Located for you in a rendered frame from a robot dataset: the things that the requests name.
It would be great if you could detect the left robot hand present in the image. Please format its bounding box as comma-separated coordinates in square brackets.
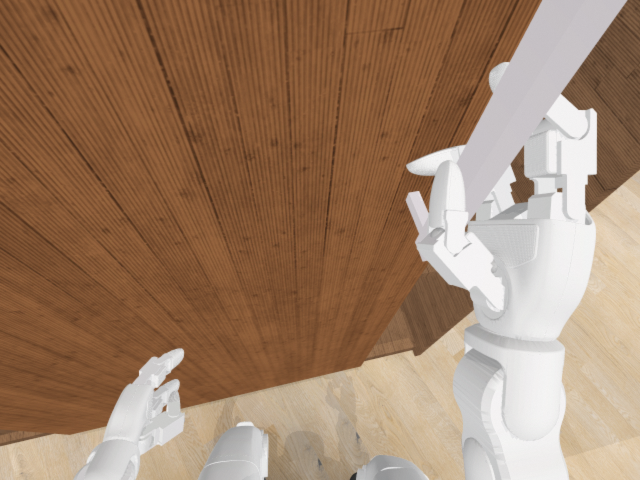
[103, 348, 185, 456]

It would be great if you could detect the robot left forearm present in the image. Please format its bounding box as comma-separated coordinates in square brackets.
[73, 439, 140, 480]

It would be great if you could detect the robot left thigh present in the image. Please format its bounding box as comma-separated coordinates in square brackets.
[198, 426, 268, 480]

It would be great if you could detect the handle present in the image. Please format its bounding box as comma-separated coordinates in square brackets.
[406, 0, 627, 261]

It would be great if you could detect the right robot hand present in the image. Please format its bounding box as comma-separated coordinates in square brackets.
[406, 62, 597, 341]

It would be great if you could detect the robot right forearm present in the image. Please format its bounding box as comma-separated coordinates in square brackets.
[453, 323, 569, 480]

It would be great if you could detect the robot thigh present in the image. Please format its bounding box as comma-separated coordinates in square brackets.
[198, 426, 268, 480]
[356, 455, 429, 480]

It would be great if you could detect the robot right thigh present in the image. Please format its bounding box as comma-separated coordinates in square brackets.
[356, 455, 429, 480]

